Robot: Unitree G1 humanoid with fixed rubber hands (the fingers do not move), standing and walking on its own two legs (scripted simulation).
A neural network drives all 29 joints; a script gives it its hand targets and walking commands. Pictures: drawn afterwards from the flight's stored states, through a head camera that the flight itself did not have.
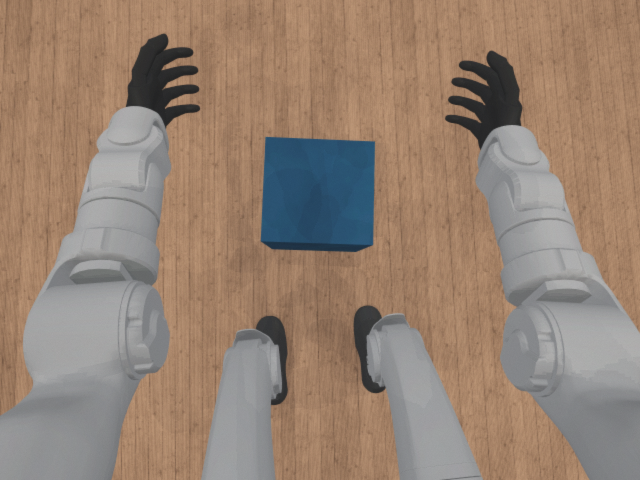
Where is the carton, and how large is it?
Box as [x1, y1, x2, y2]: [261, 137, 374, 251]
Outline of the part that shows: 265,137 261,241 271,248 356,251 371,245 373,225 374,141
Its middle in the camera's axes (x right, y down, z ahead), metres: -0.01 -0.07 +0.86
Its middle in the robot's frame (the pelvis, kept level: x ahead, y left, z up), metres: +0.49 -0.03 -0.51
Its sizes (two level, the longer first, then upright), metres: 0.210 0.200 0.250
